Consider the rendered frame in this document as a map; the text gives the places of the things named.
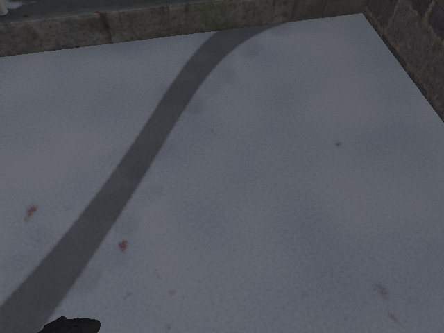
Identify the robot left hand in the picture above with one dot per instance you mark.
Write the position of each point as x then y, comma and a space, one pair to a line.
76, 325

